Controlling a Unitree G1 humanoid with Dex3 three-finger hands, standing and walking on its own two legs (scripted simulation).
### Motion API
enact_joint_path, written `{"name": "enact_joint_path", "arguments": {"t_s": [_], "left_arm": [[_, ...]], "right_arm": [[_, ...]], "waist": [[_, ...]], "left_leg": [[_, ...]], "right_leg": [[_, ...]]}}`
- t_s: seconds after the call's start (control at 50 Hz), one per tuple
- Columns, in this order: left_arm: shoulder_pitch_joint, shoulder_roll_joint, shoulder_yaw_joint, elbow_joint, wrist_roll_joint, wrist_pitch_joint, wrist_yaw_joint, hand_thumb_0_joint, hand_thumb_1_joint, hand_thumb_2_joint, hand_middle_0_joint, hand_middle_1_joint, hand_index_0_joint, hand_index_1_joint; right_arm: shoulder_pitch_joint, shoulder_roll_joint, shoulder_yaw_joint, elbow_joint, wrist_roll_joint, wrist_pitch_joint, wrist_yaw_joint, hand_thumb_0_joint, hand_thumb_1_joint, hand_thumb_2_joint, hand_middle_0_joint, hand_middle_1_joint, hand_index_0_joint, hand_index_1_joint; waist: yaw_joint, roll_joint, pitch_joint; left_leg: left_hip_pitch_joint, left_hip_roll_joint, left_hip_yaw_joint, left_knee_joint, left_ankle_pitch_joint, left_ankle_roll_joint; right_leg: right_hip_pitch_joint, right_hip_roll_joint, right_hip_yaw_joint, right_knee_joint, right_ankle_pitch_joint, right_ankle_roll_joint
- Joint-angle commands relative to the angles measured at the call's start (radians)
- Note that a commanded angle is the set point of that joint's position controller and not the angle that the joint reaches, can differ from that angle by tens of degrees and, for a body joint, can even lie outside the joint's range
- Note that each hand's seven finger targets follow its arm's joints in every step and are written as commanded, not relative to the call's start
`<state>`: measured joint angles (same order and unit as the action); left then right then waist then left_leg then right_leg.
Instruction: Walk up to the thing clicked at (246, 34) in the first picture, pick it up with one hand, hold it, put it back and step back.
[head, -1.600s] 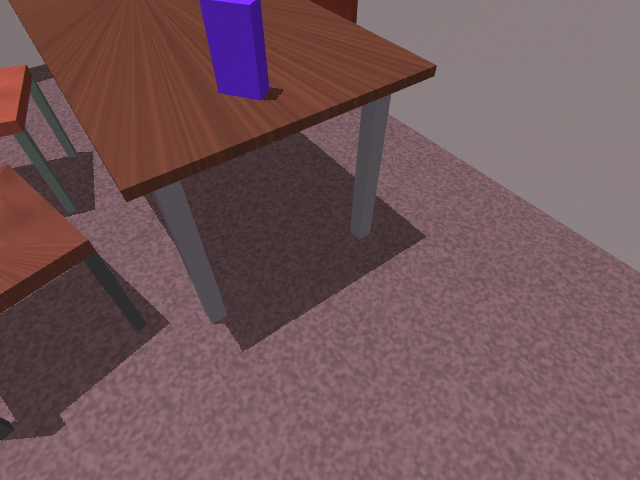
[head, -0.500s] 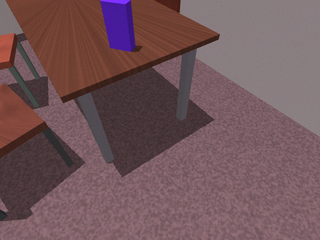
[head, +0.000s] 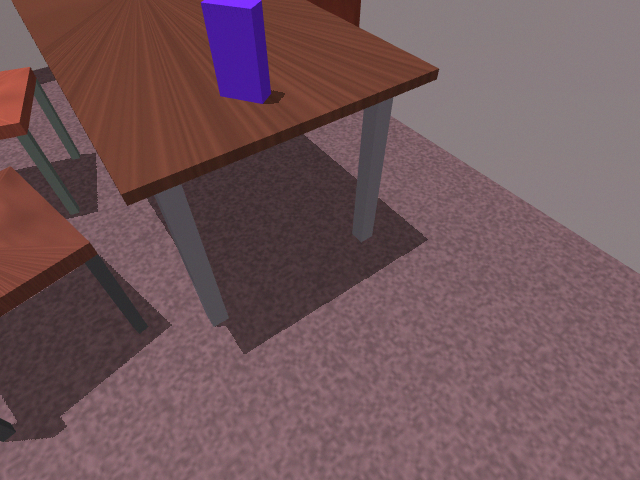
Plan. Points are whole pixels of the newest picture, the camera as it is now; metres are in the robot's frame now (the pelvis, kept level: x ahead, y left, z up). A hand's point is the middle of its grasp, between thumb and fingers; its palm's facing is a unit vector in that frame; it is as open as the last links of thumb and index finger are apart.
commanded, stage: stand
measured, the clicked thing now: (239, 52) +0.99 +0.20 +0.07
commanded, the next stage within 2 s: none
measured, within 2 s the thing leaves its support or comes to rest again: neither
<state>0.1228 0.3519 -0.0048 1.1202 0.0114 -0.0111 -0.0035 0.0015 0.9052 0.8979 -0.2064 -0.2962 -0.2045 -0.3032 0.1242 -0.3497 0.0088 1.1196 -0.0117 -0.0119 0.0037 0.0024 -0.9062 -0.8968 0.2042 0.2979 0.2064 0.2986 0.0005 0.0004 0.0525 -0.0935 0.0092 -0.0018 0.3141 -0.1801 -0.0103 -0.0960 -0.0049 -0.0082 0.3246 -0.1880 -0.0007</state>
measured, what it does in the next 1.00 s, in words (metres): stands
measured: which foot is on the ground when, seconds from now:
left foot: down 0.00-1.00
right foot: down 0.00-1.00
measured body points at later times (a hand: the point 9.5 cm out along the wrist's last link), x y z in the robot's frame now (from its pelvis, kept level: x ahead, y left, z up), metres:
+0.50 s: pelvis +0.00 +0.00 +0.00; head +0.01 +0.00 +0.45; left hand +0.08 +0.30 -0.13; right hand +0.08 -0.30 -0.13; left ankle +0.00 +0.13 -0.75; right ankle -0.01 -0.12 -0.75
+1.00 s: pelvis +0.00 +0.00 +0.00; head +0.01 +0.00 +0.45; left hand +0.08 +0.30 -0.13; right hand +0.07 -0.30 -0.13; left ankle +0.00 +0.13 -0.75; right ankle -0.01 -0.12 -0.75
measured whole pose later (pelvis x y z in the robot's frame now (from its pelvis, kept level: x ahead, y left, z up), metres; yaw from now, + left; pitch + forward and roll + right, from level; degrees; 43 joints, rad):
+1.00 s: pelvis +0.00 +0.00 +0.00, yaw +0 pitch -2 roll +0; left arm 0.12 0.35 -0.01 1.12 0.01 -0.01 0.00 0.00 0.91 0.90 -0.21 -0.30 -0.20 -0.30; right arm 0.12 -0.35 0.01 1.12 -0.01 -0.01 0.00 0.00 -0.91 -0.90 0.20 0.30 0.21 0.30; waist 0.00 0.00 0.05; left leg -0.09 0.02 0.00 0.31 -0.18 -0.02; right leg -0.09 0.00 -0.01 0.32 -0.19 -0.01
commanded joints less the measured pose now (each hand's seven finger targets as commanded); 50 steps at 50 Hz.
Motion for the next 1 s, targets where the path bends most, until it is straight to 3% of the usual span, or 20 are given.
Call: {"name": "enact_joint_path", "arguments": {"t_s": [0.0,0.8,0.98], "left_arm": [[-0.033,0.210,0.044,-0.065,-0.002,-0.020,0.011,0.000,0.900,0.900,-0.200,-0.300,-0.200,-0.300],[-0.034,0.216,0.043,-0.065,-0.003,-0.023,0.014,0.000,0.900,0.900,-0.200,-0.300,-0.200,-0.300],[-0.031,0.214,0.043,-0.063,-0.001,-0.020,0.014,0.000,0.900,0.900,-0.200,-0.300,-0.200,-0.300]], "right_arm": [[-0.041,-0.211,-0.044,-0.056,0.003,-0.021,-0.015,0.000,-0.900,-0.900,0.200,0.300,0.200,0.300],[-0.042,-0.211,-0.045,-0.059,0.003,-0.019,-0.015,0.000,-0.900,-0.900,0.200,0.300,0.200,0.300],[-0.043,-0.213,-0.046,-0.059,0.003,-0.018,-0.016,0.000,-0.900,-0.900,0.200,0.300,0.200,0.300]], "waist": [[0.002,0.001,-0.061],[0.002,0.003,-0.081],[0.002,0.005,-0.065]], "left_leg": [[0.008,0.118,-0.090,-0.042,0.118,0.028],[0.024,0.124,-0.085,-0.035,0.165,0.031],[0.017,0.123,-0.087,-0.045,0.135,0.028]], "right_leg": [[-0.009,-0.125,0.097,-0.055,0.118,-0.028],[0.015,-0.131,0.101,-0.048,0.191,-0.028],[0.001,-0.124,0.097,-0.055,0.145,-0.027]]}}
